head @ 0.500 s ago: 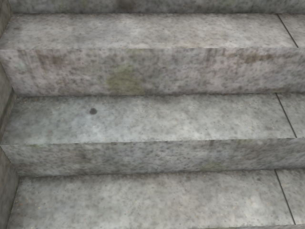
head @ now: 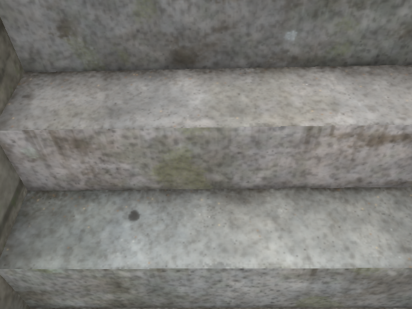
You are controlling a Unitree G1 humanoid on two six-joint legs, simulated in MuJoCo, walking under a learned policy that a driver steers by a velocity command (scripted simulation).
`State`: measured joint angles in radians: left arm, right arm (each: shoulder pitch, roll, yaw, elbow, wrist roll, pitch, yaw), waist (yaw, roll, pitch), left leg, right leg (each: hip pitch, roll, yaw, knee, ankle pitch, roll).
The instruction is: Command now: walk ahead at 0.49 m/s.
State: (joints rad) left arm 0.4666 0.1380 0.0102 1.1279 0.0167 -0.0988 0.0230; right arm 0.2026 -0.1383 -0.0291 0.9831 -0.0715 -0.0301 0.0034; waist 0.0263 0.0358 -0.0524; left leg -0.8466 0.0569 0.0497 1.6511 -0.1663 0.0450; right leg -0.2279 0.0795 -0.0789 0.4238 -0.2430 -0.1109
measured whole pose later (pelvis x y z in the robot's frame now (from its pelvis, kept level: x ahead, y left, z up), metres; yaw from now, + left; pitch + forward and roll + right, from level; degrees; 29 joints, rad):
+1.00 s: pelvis +0.32 +0.06 +0.21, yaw +2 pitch +2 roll +1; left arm 0.21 0.10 -0.01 0.88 0.01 -0.02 0.03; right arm 0.35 -0.10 -0.03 1.03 -0.02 -0.06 -0.08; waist -0.01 -0.02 -0.06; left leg -0.27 0.03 0.11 0.55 -0.31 0.03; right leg -0.40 -0.07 -0.06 0.75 -0.25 -0.11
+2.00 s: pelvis +0.60 +0.02 +0.46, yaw -1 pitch +5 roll -4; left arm -0.09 0.01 -0.05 0.59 0.00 0.02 -0.02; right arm 0.56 -0.07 -0.05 1.03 0.01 -0.12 -0.09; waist -0.10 0.03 0.05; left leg 0.02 0.12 0.06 0.13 -0.20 0.03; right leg -1.30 -0.11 -0.16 1.74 -0.45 -0.16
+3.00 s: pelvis +0.94 +0.09 +0.85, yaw +2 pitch +1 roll -1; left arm 0.10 0.02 0.00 0.73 0.01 -0.08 0.03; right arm 0.41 -0.14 -0.04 1.12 -0.01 -0.11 -0.02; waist 0.01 -0.01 -0.05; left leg -0.42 0.03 0.16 0.79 -0.39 0.08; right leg -1.29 0.09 0.08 2.25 -0.02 -0.13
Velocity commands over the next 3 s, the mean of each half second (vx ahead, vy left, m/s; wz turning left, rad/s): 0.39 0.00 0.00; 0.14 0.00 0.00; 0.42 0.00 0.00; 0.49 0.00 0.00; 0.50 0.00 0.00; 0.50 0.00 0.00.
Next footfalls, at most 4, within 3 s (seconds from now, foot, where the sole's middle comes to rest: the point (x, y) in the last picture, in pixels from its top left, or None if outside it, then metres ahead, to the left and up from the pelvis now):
0.34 left None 0.33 0.18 -0.56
1.00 right None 0.36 -0.07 -0.56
1.40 left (162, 240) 0.53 0.16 -0.34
2.04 right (275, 92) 0.81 -0.11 -0.12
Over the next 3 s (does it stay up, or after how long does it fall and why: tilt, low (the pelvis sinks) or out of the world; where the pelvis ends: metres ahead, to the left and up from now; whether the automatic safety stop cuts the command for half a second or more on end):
stays up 0.94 0.09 0.85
